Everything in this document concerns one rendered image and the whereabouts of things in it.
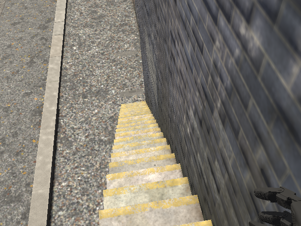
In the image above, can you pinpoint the robot right hand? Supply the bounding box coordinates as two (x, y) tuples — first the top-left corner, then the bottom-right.
(248, 186), (301, 226)

